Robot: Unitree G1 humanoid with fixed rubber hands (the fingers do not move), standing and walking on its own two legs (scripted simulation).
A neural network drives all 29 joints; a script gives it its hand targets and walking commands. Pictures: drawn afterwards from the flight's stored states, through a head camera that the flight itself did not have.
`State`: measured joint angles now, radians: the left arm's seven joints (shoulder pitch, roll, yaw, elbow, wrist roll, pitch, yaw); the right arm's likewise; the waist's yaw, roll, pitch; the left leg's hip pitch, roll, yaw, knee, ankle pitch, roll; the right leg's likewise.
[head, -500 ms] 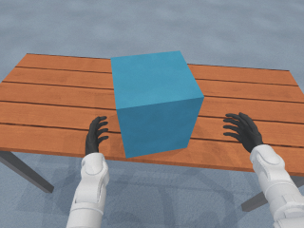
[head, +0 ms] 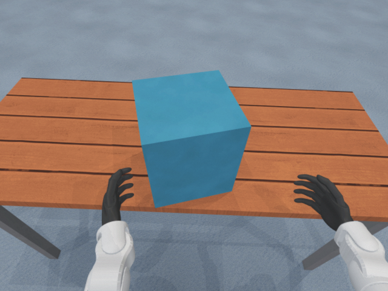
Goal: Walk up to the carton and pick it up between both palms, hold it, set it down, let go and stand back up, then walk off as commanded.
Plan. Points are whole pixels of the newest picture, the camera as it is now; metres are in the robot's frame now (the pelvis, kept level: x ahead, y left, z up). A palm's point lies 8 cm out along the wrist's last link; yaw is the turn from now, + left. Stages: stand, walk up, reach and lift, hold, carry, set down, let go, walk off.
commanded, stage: set down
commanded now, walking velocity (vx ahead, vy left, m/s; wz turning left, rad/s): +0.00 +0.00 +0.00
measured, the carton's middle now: (186, 140) +0.46 +0.06 +0.03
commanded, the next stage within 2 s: none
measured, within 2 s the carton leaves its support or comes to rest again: neither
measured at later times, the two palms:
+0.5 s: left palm (107, 236) +0.20 +0.17 +0.05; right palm (353, 245) +0.22 -0.27 +0.03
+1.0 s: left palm (105, 235) +0.21 +0.19 +0.03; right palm (343, 254) +0.21 -0.27 +0.00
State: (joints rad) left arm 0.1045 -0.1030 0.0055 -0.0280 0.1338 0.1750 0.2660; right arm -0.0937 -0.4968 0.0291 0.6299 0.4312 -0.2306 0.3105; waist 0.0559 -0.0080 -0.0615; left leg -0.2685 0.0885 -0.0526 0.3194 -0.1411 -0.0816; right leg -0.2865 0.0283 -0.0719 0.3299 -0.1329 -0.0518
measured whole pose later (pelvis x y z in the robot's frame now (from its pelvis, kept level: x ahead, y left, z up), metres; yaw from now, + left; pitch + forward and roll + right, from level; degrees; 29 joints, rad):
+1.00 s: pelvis +0.01 +0.01 +0.00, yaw +1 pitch +2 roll -1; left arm 0.33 -0.10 -0.04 -0.15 0.13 0.17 0.21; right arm 0.24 -0.51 -0.01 0.40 0.39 -0.17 0.26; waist 0.04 -0.02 0.02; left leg -0.18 0.07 -0.05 0.32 -0.17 -0.07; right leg -0.18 0.01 -0.07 0.31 -0.15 -0.02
